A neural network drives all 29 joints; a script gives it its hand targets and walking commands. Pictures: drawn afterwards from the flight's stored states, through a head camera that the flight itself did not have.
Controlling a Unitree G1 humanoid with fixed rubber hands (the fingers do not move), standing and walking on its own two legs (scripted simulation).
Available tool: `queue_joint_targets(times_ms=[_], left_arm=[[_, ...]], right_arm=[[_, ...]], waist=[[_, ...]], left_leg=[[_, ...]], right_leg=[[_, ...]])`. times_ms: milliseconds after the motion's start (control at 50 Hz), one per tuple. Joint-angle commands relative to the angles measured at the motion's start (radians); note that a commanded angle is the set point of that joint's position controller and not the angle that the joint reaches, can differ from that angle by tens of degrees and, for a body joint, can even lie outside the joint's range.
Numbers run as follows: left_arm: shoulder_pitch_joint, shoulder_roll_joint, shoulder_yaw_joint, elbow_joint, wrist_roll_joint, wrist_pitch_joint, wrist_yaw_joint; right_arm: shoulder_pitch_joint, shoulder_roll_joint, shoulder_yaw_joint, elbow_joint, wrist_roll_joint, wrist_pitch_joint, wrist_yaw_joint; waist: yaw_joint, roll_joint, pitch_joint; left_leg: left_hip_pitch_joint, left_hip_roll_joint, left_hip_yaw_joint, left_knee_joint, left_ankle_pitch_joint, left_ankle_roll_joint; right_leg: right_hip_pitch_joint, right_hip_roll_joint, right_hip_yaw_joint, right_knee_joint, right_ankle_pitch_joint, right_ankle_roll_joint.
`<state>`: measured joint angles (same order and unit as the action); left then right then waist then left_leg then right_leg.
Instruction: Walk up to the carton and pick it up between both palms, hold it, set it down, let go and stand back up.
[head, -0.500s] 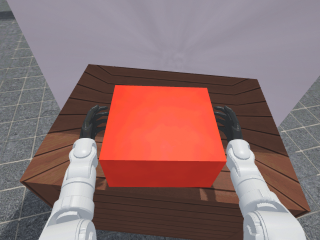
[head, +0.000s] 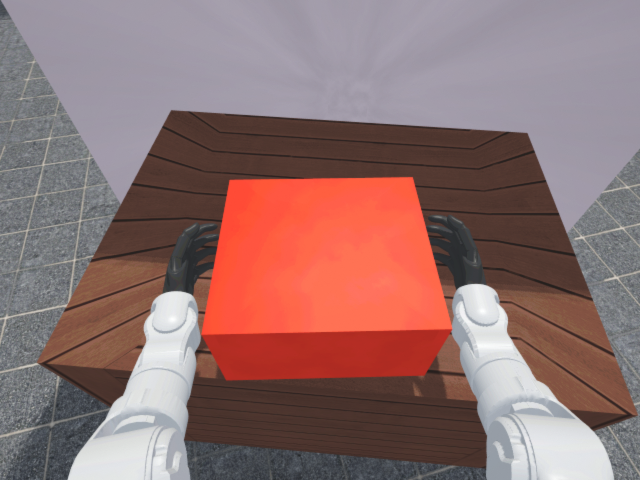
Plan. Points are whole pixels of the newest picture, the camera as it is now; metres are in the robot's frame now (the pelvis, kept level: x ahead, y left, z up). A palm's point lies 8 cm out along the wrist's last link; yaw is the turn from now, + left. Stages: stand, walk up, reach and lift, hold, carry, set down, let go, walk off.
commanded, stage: set down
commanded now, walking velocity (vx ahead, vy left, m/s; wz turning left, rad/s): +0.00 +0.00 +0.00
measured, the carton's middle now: (323, 274) +0.40 +0.03 -0.03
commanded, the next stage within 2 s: none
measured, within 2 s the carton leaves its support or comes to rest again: rests again in 0.50 s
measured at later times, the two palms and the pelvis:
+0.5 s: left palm (185, 297) +0.34 +0.22 -0.02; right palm (455, 288) +0.38 -0.15 +0.00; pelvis +0.00 +0.00 -0.01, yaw +1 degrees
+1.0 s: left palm (187, 302) +0.34 +0.22 -0.02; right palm (455, 293) +0.37 -0.16 -0.02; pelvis -0.02 +0.01 -0.01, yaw +0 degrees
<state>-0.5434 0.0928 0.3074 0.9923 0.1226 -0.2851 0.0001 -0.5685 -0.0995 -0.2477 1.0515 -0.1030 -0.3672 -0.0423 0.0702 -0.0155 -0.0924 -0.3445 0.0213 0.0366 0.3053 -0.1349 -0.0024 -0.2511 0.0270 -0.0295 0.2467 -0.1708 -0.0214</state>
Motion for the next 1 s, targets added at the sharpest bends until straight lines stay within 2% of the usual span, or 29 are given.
queue_joint_targets(times_ms=[0, 60, 80, 160, 200, 260, 300, 320, 380, 460, 480, 500, 540, 560, 640, 660, 680, 740, 820, 840, 880, 920, 980], left_arm=[[-0.585, -0.541, -0.306, -0.104, 0.04, -0.133, -0.079], [-0.582, -0.539, -0.319, -0.08, 0.019, -0.174, -0.082], [-0.59, -0.547, -0.326, -0.075, 0.018, -0.182, -0.082], [-0.595, -0.545, -0.326, -0.042, 0.017, -0.215, -0.084], [-0.607, -0.561, -0.338, -0.02, 0.008, -0.232, -0.083], [-0.61, -0.551, -0.342, -0.001, 0.005, -0.253, -0.083], [-0.593, -0.535, -0.32, 0.046, 0.02, -0.259, -0.086], [-0.613, -0.535, -0.316, 0.043, 0.019, -0.261, -0.086], [-0.613, -0.533, -0.303, 0.067, 0.023, -0.281, -0.085], [-0.593, -0.527, -0.277, 0.118, 0.035, -0.295, -0.08], [-0.603, -0.52, -0.289, 0.109, 0.029, -0.305, -0.077], [-0.614, -0.531, -0.3, 0.083, 0.025, -0.315, -0.074], [-0.595, -0.524, -0.296, 0.132, 0.035, -0.319, -0.066], [-0.585, -0.528, -0.292, 0.135, 0.046, -0.318, -0.063], [-0.582, -0.52, -0.275, 0.174, 0.034, -0.338, -0.071], [-0.582, -0.517, -0.28, 0.181, 0.025, -0.343, -0.073], [-0.583, -0.505, -0.265, 0.193, 0.031, -0.346, -0.074], [-0.586, -0.479, -0.237, 0.223, 0.041, -0.349, -0.081], [-0.603, -0.471, -0.236, 0.256, 0.038, -0.359, -0.082], [-0.593, -0.463, -0.222, 0.281, 0.046, -0.358, -0.081], [-0.593, -0.447, -0.203, 0.302, 0.058, -0.351, -0.083], [-0.602, -0.46, -0.21, 0.283, 0.054, -0.359, -0.08], [-0.565, -0.437, -0.188, 0.321, 0.075, -0.358, -0.083]], right_arm=[[-0.544, 0.617, 0.315, -0.108, -0.085, -0.104, 0.119], [-0.524, 0.646, 0.331, -0.086, -0.091, -0.126, 0.11], [-0.529, 0.63, 0.315, -0.077, -0.102, -0.133, 0.111], [-0.523, 0.641, 0.307, -0.053, -0.118, -0.153, 0.113], [-0.536, 0.631, 0.3, -0.056, -0.137, -0.165, 0.113], [-0.518, 0.633, 0.285, -0.022, -0.131, -0.169, 0.117], [-0.521, 0.618, 0.276, 0.0, -0.132, -0.17, 0.117], [-0.522, 0.611, 0.259, 0.018, -0.136, -0.171, 0.117], [-0.52, 0.62, 0.245, 0.034, -0.149, -0.182, 0.12], [-0.53, 0.61, 0.225, 0.056, -0.146, -0.197, 0.13], [-0.527, 0.612, 0.229, 0.063, -0.144, -0.2, 0.132], [-0.518, 0.62, 0.224, 0.061, -0.143, -0.208, 0.134], [-0.525, 0.604, 0.218, 0.082, -0.15, -0.213, 0.138], [-0.532, 0.594, 0.206, 0.092, -0.162, -0.215, 0.142], [-0.522, 0.591, 0.19, 0.115, -0.177, -0.221, 0.147], [-0.536, 0.584, 0.183, 0.104, -0.188, -0.226, 0.145], [-0.522, 0.585, 0.181, 0.126, -0.192, -0.224, 0.145], [-0.519, 0.579, 0.15, 0.169, -0.204, -0.216, 0.148], [-0.536, 0.58, 0.131, 0.186, -0.211, -0.224, 0.15], [-0.536, 0.565, 0.122, 0.19, -0.221, -0.225, 0.152], [-0.521, 0.562, 0.092, 0.234, -0.224, -0.216, 0.154], [-0.545, 0.571, 0.095, 0.215, -0.226, -0.229, 0.157], [-0.502, 0.564, 0.071, 0.274, -0.24, -0.225, 0.156]], waist=[[0.013, 0.016, -0.521], [0.006, 0.007, -0.558], [-0.011, 0.011, -0.578], [-0.001, 0.022, -0.587], [-0.017, -0.001, -0.603], [-0.024, 0.005, -0.571], [-0.01, 0.01, -0.543], [-0.02, 0.007, -0.539], [-0.019, 0.018, -0.54], [0.006, 0.043, -0.543], [0.0, 0.032, -0.55], [-0.006, 0.046, -0.594], [0.006, 0.053, -0.59], [0.002, 0.054, -0.577], [0.001, 0.015, -0.56], [-0.008, 0.003, -0.569], [0.001, -0.001, -0.548], [-0.007, -0.018, -0.488], [-0.01, 0.0, -0.508], [0.0, -0.013, -0.482], [-0.009, -0.006, -0.443], [-0.007, -0.006, -0.483], [-0.007, -0.008, -0.431]], left_leg=[[0.183, 0.0, 0.029, 0.072, 0.47, -0.028], [0.146, -0.007, 0.024, 0.088, 0.492, -0.031], [0.156, -0.003, 0.02, 0.084, 0.484, -0.032], [0.136, -0.003, 0.022, 0.086, 0.46, -0.034], [0.136, 0.001, 0.014, 0.092, 0.476, -0.032], [0.144, -0.001, 0.006, 0.112, 0.479, -0.046], [0.116, -0.003, 0.011, 0.112, 0.458, -0.041], [0.114, 0.002, 0.006, 0.109, 0.445, -0.037], [0.105, 0.002, 0.009, 0.12, 0.432, -0.042], [0.092, 0.0, 0.012, 0.127, 0.42, -0.042], [0.096, 0.002, 0.01, 0.137, 0.447, -0.04], [0.118, 0.004, 0.007, 0.145, 0.458, -0.048], [0.128, 0.01, 0.007, 0.154, 0.452, -0.051], [0.134, 0.013, 0.009, 0.155, 0.45, -0.051], [0.054, 0.004, 0.01, 0.155, 0.387, -0.035], [0.048, 0.005, 0.006, 0.155, 0.374, -0.031], [0.036, 0.003, 0.014, 0.152, 0.354, -0.029], [-0.006, 0.0, 0.016, 0.147, 0.287, -0.02], [-0.027, 0.0, 0.019, 0.159, 0.269, -0.015], [-0.039, 0.0, 0.021, 0.154, 0.24, -0.01], [-0.044, 0.003, 0.025, 0.159, 0.209, -0.011], [-0.044, 0.004, 0.018, 0.17, 0.229, -0.009], [-0.053, 0.004, 0.028, 0.171, 0.215, -0.009]], right_leg=[[0.186, -0.025, 0.0, 0.065, 0.461, 0.041], [0.197, -0.027, 0.01, 0.079, 0.516, 0.047], [0.18, -0.028, 0.007, 0.082, 0.512, 0.047], [0.155, -0.028, 0.008, 0.082, 0.481, 0.045], [0.131, -0.024, 0.001, 0.084, 0.468, 0.043], [0.09, -0.019, 0.0, 0.083, 0.433, 0.035], [0.081, -0.021, 0.002, 0.081, 0.417, 0.039], [0.082, -0.02, -0.002, 0.085, 0.41, 0.036], [0.044, -0.021, -0.001, 0.083, 0.363, 0.034], [0.026, -0.021, 0.0, 0.094, 0.35, 0.031], [0.007, -0.019, -0.004, 0.1, 0.356, 0.029], [-0.003, -0.015, -0.005, 0.1, 0.354, 0.026], [-0.044, -0.012, -0.011, 0.095, 0.296, 0.02], [-0.054, -0.012, -0.011, 0.09, 0.282, 0.016], [-0.047, -0.015, -0.007, 0.115, 0.279, 0.023], [-0.045, -0.02, -0.006, 0.117, 0.274, 0.022], [-0.035, -0.02, -0.007, 0.12, 0.273, 0.027], [-0.049, -0.022, -0.003, 0.127, 0.224, 0.028], [-0.07, -0.024, -0.004, 0.146, 0.226, 0.028], [-0.08, -0.027, -0.01, 0.139, 0.181, 0.03], [-0.099, -0.03, -0.008, 0.14, 0.152, 0.029], [-0.116, -0.025, -0.009, 0.151, 0.177, 0.027], [-0.128, -0.026, -0.01, 0.151, 0.158, 0.027]])
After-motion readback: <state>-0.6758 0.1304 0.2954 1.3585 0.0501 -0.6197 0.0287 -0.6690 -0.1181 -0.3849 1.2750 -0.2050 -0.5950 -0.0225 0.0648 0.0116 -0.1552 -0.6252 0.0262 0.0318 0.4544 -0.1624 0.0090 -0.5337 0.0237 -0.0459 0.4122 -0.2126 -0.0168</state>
